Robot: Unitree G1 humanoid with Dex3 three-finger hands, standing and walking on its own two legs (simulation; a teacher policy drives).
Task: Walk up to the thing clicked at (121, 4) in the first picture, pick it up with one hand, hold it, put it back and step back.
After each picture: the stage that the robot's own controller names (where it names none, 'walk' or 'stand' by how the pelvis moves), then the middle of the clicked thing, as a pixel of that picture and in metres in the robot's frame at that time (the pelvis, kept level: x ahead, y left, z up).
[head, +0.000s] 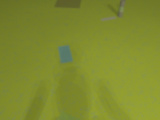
stand; (121, 8) +2.18 -0.59 -0.65
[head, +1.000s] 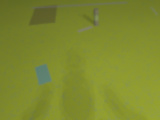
walk; (96, 17) +2.10 -0.09 -0.63
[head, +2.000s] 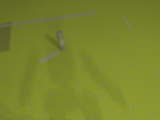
walk; (61, 40) +1.45 +0.31 -0.65
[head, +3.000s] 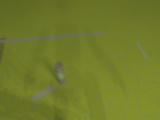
walk; (60, 73) +0.95 +0.27 -0.65
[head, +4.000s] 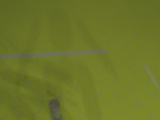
walk; (56, 111) +0.56 +0.20 -0.63
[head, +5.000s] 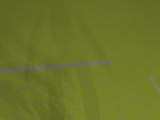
stand; out of the picture +0.40 +0.20 -0.65
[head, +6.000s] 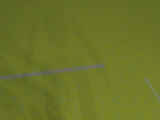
stand; out of the picture +0.39 +0.21 -0.66
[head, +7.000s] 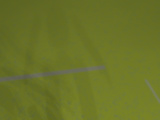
stand; out of the picture +0.37 +0.22 -0.66
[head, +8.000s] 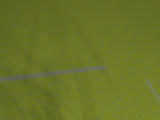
stand; out of the picture +0.36 +0.22 -0.66
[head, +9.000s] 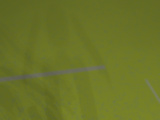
go down; out of the picture +0.36 +0.22 -0.66
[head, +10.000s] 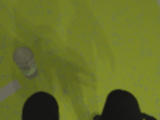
go down; (27, 65) +0.46 +0.22 -0.30
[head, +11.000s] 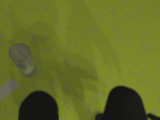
approach; (25, 63) +0.46 +0.22 -0.26
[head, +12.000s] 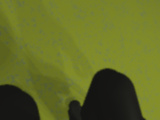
close in; out of the picture +0.45 +0.26 -0.16
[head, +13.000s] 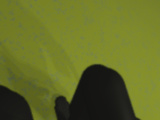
close; out of the picture +0.44 +0.27 -0.16
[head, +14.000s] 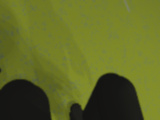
lift; out of the picture +0.38 +0.26 -0.11
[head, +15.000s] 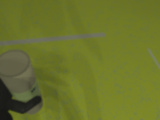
lift; (25, 88) +0.32 +0.18 +0.06
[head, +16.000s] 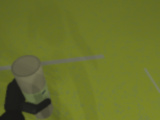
hold; (36, 92) +0.32 +0.15 +0.06
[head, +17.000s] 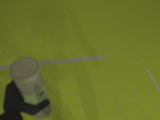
hold; (35, 92) +0.32 +0.16 +0.05
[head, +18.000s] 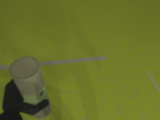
crouch; (34, 92) +0.32 +0.17 +0.06
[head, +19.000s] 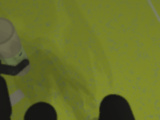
crouch; (12, 53) +0.44 +0.20 -0.03
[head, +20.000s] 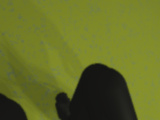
lower; out of the picture +0.46 +0.28 -0.17
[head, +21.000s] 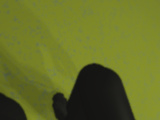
lower; out of the picture +0.46 +0.28 -0.16
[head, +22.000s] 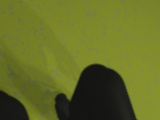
lower; out of the picture +0.45 +0.28 -0.16
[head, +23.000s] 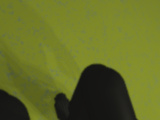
lower; out of the picture +0.45 +0.28 -0.16
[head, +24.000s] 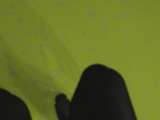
loosen; out of the picture +0.45 +0.28 -0.16
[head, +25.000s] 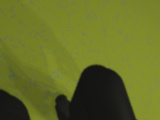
withdraw; out of the picture +0.45 +0.27 -0.17
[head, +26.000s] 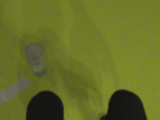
walk; (37, 62) +0.48 +0.21 -0.28
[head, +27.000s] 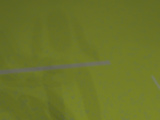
stand; out of the picture +0.39 +0.18 -0.59
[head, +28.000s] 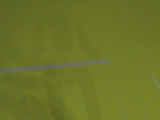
stand; out of the picture +0.42 +0.19 -0.60
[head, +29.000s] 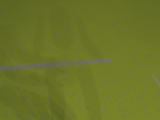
stand; out of the picture +0.41 +0.19 -0.60
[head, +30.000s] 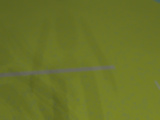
stand; out of the picture +0.43 +0.18 -0.65
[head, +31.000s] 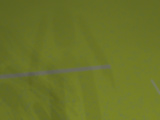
stand; out of the picture +0.40 +0.21 -0.66
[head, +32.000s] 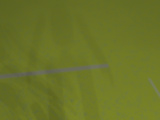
walk; out of the picture +0.39 +0.21 -0.66
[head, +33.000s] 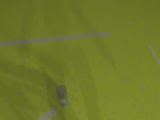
walk; (62, 96) +0.57 +0.16 -0.63
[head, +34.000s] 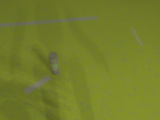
walk; (54, 64) +0.88 +0.24 -0.64
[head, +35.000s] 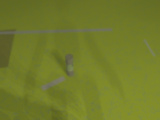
stand; (69, 65) +1.03 +0.16 -0.64
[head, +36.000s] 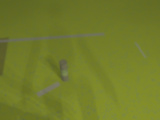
stand; (64, 71) +1.03 +0.18 -0.66
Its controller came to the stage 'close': yes
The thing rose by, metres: 0.69
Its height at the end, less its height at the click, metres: +0.00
